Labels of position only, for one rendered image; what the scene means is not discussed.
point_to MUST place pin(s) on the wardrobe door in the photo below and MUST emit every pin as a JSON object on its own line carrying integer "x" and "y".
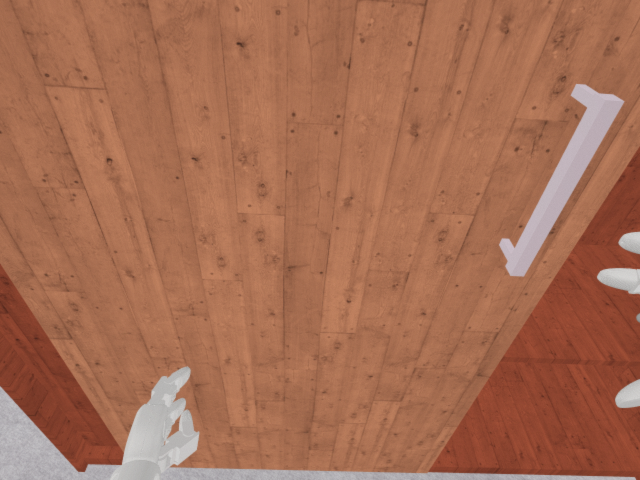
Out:
{"x": 22, "y": 330}
{"x": 300, "y": 200}

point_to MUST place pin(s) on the right robot hand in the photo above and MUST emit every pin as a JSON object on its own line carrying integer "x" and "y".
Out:
{"x": 629, "y": 280}

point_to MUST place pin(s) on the left robot hand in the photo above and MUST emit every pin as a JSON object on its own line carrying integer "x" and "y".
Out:
{"x": 153, "y": 423}

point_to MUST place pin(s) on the handle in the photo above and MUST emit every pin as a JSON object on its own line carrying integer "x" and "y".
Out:
{"x": 597, "y": 119}

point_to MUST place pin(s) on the robot left forearm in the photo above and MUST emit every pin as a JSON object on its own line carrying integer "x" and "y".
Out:
{"x": 137, "y": 470}

